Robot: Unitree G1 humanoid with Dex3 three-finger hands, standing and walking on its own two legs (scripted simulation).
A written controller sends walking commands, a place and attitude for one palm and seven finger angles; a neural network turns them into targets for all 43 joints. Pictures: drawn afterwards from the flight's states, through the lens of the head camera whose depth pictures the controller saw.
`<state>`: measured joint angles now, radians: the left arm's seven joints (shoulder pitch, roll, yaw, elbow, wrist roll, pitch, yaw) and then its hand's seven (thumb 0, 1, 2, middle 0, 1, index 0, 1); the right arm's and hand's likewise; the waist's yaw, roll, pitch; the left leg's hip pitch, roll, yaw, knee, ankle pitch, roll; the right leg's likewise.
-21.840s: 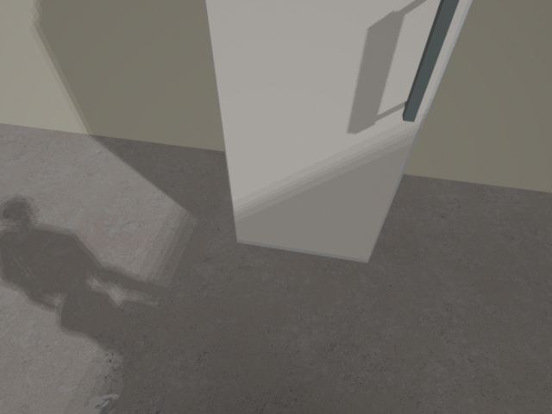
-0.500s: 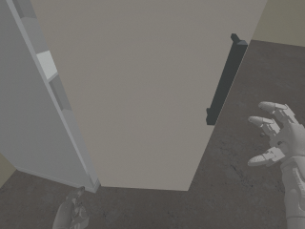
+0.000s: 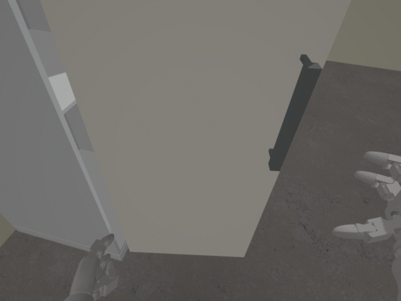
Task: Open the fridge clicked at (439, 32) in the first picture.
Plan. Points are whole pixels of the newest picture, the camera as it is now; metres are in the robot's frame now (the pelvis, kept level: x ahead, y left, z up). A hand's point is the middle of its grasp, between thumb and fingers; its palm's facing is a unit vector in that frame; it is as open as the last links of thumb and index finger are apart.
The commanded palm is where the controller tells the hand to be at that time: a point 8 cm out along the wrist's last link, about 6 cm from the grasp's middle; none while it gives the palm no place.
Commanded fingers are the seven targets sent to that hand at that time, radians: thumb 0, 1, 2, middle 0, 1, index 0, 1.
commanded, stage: draw the hand back to the body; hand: right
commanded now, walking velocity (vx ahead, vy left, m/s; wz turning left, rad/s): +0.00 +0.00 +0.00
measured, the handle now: (287, 119) +0.46 -0.19 +0.16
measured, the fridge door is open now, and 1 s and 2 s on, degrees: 78 78 78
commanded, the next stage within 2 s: step back with the hand held close in 0.98 s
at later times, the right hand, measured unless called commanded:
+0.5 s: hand (381, 208) +0.23 -0.28 +0.16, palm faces +0.43 +0.84 -0.34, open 9.8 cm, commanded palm +0.17 -0.32 +0.18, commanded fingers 0.00 -0.75 -0.83 0.20 0.38 0.20 0.38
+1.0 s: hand (389, 216) +0.22 -0.29 +0.16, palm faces +0.46 +0.82 -0.35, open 7.4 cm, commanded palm +0.16 -0.32 +0.18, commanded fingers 0.00 -0.90 -0.90 0.20 0.30 0.20 0.30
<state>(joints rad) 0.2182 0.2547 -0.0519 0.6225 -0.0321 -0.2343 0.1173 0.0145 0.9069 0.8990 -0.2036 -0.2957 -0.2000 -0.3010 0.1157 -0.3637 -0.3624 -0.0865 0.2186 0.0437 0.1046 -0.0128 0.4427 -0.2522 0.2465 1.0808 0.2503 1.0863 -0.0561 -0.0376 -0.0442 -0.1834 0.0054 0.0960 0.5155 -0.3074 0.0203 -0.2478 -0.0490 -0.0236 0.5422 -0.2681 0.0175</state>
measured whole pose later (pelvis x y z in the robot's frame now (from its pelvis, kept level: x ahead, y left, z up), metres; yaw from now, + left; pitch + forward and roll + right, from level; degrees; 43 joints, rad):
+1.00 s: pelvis +0.02 -0.02 +0.01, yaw +1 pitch -4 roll +0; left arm 0.20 0.21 -0.03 0.64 0.02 -0.12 0.09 0.01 0.91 0.90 -0.21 -0.30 -0.20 -0.30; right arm 0.42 -0.33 -0.34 -0.35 0.08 -0.04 -0.10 0.02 -0.88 -0.89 0.21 0.30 0.21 0.31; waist -0.08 -0.03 0.00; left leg -0.04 0.03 0.07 0.38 -0.27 -0.01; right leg -0.10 -0.02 -0.05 0.41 -0.24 0.00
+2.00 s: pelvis -0.11 -0.05 +0.00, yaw -5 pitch +0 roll +6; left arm 0.24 0.19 0.01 0.60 0.01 -0.13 0.09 0.01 0.91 0.90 -0.21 -0.30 -0.20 -0.30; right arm 0.41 -0.42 -0.43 -0.48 0.01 -0.24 -0.14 0.02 -0.88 -0.90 0.21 0.30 0.21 0.30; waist 0.01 -0.03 0.02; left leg -0.36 -0.09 0.01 0.89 -0.39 -0.01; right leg -0.46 -0.02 0.05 0.54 -0.09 -0.08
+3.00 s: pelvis -0.27 -0.05 -0.01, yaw -1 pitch -1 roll +0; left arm 0.30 0.16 -0.02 0.63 0.01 -0.18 0.06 0.01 0.91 0.90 -0.21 -0.30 -0.20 -0.30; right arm 0.53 -0.45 -0.43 -0.49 0.02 -0.21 -0.15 0.02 -0.89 -0.90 0.21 0.30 0.21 0.30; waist 0.04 0.01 -0.03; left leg -0.29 -0.04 0.10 0.61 -0.29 0.06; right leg -0.28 -0.07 -0.01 0.65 -0.36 0.01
